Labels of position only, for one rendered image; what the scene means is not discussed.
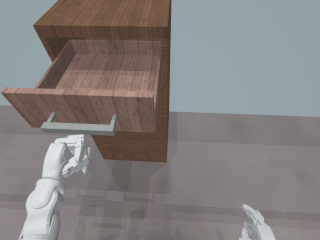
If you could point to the cabinet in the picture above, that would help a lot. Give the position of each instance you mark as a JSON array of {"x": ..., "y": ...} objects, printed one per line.
[{"x": 119, "y": 20}]

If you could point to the robot left hand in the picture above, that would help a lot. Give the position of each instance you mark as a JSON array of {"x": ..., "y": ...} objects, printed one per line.
[{"x": 66, "y": 156}]

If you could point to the left robot forearm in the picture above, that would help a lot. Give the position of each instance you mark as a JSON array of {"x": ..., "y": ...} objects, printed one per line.
[{"x": 43, "y": 208}]

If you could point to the drawer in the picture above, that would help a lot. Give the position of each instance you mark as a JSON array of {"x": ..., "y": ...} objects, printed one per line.
[{"x": 92, "y": 80}]

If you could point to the robot right hand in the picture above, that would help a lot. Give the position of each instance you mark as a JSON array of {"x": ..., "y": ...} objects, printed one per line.
[{"x": 262, "y": 230}]

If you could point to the handle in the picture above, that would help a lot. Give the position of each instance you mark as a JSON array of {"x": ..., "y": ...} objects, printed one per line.
[{"x": 79, "y": 128}]

